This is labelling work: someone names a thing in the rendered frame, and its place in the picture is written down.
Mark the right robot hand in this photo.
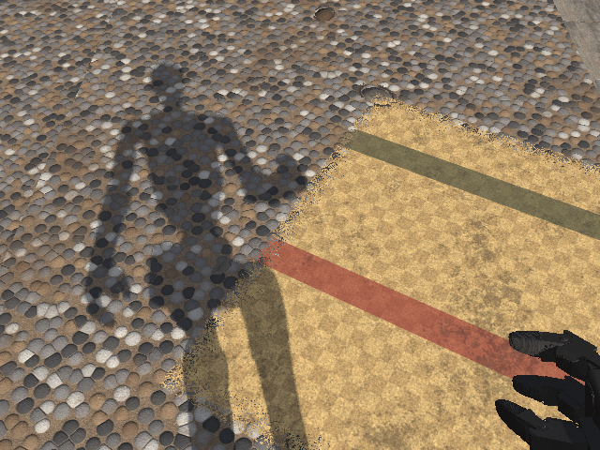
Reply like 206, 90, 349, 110
495, 330, 600, 450

